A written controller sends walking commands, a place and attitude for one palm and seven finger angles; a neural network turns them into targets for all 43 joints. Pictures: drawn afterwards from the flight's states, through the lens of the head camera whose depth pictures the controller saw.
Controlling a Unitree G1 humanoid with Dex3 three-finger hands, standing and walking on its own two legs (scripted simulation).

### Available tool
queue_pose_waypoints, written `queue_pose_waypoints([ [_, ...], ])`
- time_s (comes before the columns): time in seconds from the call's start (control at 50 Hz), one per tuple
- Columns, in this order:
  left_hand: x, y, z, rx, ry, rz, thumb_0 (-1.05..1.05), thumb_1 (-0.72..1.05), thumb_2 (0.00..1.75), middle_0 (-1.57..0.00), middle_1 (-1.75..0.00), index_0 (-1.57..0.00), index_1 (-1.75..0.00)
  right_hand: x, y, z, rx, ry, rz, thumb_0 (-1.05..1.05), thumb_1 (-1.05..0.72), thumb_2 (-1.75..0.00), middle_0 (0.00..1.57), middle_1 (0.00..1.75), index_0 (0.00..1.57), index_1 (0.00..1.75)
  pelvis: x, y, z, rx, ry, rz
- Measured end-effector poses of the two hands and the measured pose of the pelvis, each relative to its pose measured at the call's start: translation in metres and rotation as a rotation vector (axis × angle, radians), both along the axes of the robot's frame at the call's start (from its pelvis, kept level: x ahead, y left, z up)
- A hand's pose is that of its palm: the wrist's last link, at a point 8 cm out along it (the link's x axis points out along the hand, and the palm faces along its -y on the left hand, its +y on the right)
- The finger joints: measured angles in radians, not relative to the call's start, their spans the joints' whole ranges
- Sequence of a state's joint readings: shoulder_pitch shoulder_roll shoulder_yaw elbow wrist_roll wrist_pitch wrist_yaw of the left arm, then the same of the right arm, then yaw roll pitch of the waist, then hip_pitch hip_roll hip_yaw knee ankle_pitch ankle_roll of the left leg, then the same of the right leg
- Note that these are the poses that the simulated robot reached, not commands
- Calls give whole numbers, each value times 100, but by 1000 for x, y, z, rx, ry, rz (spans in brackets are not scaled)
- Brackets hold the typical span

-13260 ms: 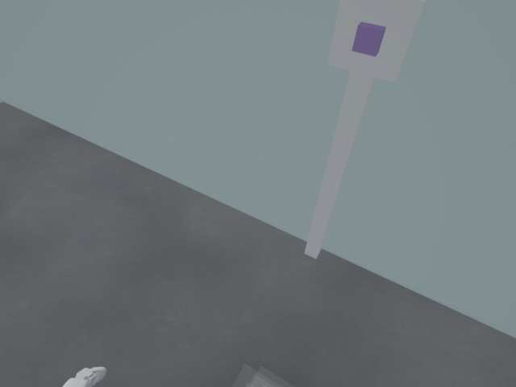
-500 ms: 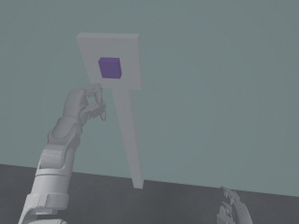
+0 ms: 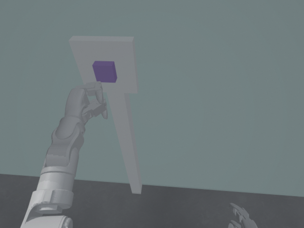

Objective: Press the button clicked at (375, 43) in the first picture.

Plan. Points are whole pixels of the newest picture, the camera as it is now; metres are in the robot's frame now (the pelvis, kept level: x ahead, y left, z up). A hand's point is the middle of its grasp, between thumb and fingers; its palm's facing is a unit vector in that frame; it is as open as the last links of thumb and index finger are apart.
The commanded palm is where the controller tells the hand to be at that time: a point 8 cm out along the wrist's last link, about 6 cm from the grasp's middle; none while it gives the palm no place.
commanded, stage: aim a knuckle at the button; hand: left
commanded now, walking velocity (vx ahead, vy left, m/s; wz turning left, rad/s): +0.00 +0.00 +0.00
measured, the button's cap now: (105, 71) +0.47 +0.16 +0.20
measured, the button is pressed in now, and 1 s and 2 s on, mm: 0 0 0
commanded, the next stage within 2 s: press the button with the knuckle in 1.96 s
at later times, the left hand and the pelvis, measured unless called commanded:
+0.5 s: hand (103, 106) +0.37 +0.15 +0.16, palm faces +0.02 -1.00 -0.02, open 3.1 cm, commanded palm +0.34 +0.20 +0.17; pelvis -0.01 +0.00 +0.00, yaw +0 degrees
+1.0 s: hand (102, 103) +0.36 +0.15 +0.18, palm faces +0.01 -1.00 -0.03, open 3.1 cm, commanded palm +0.34 +0.19 +0.16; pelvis -0.01 +0.00 +0.00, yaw +1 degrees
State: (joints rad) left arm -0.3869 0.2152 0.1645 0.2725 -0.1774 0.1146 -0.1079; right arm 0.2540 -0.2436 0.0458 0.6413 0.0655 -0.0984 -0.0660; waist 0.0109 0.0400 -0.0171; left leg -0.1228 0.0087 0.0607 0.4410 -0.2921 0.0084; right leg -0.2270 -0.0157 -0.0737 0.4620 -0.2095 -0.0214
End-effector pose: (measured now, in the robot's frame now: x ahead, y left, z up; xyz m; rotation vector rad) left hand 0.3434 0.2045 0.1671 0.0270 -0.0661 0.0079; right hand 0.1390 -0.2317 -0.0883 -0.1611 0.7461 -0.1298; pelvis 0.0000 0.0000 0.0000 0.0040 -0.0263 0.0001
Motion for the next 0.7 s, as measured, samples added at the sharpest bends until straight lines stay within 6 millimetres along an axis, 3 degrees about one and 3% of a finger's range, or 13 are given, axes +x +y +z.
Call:
queue_pose_waypoints([
  [0.12,-3,-2,-3,0,35,-4,2,90,90,-130,-150,-130,-150,13,4,5,-5,-35,22,2,-90,-90,20,30,20,30,-5,0,0,0,-4,10],
  [0.28,1,-8,9,-12,-5,-14,2,90,90,-130,-150,-130,-150,22,12,11,6,-75,44,2,-90,-90,20,30,20,30,-8,-1,0,2,-5,13],
  [0.44,3,-2,-8,-11,63,11,1,90,90,-130,-150,-130,-150,12,9,8,6,-46,27,2,-90,-90,20,30,20,30,-9,-2,0,2,0,6],
  [0.6,-3,-2,11,0,-43,-10,2,90,90,-130,-150,-130,-150,3,5,3,-3,-22,20,2,-90,-90,20,30,20,30,-7,0,0,0,-7,9],
  [0.7,0,-9,1,-10,27,-28,1,90,90,-130,-150,-130,-150,3,5,1,4,-16,16,2,-90,-90,20,30,20,30,-7,1,0,0,-4,11],
])
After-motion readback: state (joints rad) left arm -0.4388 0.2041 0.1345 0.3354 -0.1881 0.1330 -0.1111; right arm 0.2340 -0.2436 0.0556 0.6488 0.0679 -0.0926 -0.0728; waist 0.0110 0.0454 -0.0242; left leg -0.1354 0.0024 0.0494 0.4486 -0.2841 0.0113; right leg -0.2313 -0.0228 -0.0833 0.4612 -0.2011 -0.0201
